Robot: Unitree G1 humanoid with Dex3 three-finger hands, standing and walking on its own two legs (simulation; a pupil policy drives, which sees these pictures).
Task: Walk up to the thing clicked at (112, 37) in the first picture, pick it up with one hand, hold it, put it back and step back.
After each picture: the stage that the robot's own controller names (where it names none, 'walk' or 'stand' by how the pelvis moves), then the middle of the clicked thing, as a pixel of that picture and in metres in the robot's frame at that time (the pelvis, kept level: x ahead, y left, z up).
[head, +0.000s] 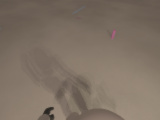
stand; (113, 34) +2.16 -0.54 -0.65
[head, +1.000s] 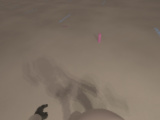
walk; (99, 38) +2.08 -0.05 -0.62
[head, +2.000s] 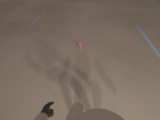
walk; (80, 46) +1.46 +0.33 -0.65
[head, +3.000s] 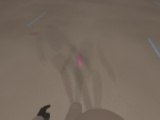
walk; (79, 61) +0.99 +0.26 -0.65
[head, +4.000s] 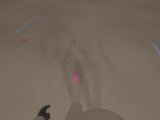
walk; (75, 78) +0.61 +0.26 -0.64
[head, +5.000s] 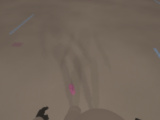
stand; (72, 89) +0.42 +0.24 -0.63
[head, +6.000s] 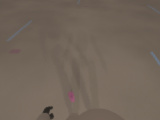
stand; (71, 97) +0.36 +0.24 -0.66
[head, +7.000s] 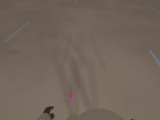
stand; (71, 97) +0.36 +0.24 -0.66
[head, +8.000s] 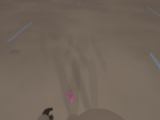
stand; (70, 97) +0.37 +0.25 -0.66
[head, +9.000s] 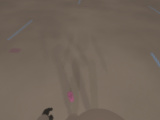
stand; (71, 97) +0.36 +0.25 -0.66
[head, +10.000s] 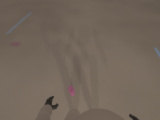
go down; (71, 91) +0.38 +0.24 -0.65
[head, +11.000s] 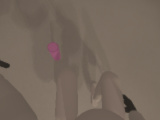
go down; (55, 53) +0.45 +0.27 -0.22
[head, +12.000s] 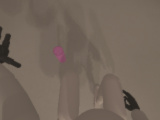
close in; (60, 55) +0.44 +0.26 -0.25
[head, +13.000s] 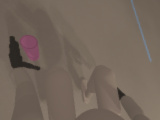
close in; (32, 50) +0.43 +0.31 -0.16
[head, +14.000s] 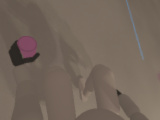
lift; (28, 50) +0.41 +0.30 -0.16
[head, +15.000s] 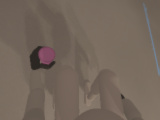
lift; (46, 58) +0.35 +0.28 -0.12
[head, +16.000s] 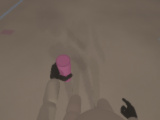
lift; (65, 70) +0.32 +0.18 +0.04
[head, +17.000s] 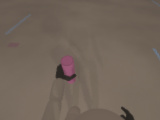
hold; (69, 71) +0.33 +0.16 +0.05
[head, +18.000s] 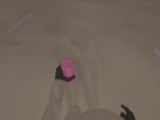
hold; (68, 72) +0.32 +0.17 +0.04
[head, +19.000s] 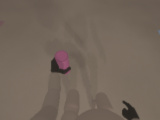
crouch; (64, 64) +0.38 +0.20 -0.01
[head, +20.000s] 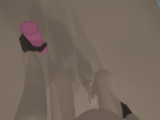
lower; (37, 41) +0.50 +0.29 -0.05
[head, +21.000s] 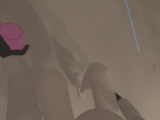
lower; (16, 43) +0.46 +0.31 -0.17
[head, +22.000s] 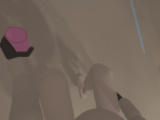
lower; (21, 45) +0.44 +0.31 -0.16
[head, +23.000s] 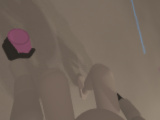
lower; (23, 46) +0.44 +0.31 -0.17
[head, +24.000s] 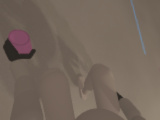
lower; (24, 47) +0.44 +0.31 -0.16
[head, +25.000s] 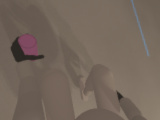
open; (30, 50) +0.43 +0.29 -0.17
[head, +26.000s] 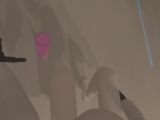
stand; (42, 47) +0.43 +0.28 -0.17
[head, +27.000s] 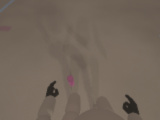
stand; (71, 81) +0.41 +0.21 -0.52
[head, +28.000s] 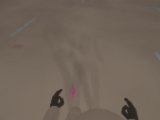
stand; (73, 93) +0.41 +0.20 -0.60
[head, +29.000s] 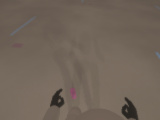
stand; (73, 93) +0.39 +0.20 -0.60
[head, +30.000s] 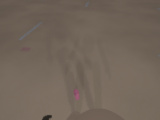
stand; (76, 94) +0.42 +0.20 -0.65
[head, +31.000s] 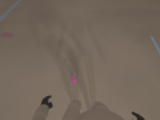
walk; (73, 80) +0.45 +0.20 -0.63
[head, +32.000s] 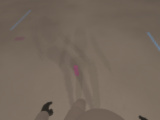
walk; (76, 70) +0.68 +0.27 -0.63
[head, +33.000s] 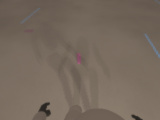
stand; (78, 58) +0.98 +0.25 -0.63
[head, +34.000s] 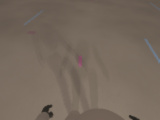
stand; (80, 61) +0.98 +0.22 -0.65
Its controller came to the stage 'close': yes
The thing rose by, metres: 0.69
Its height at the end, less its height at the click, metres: +0.00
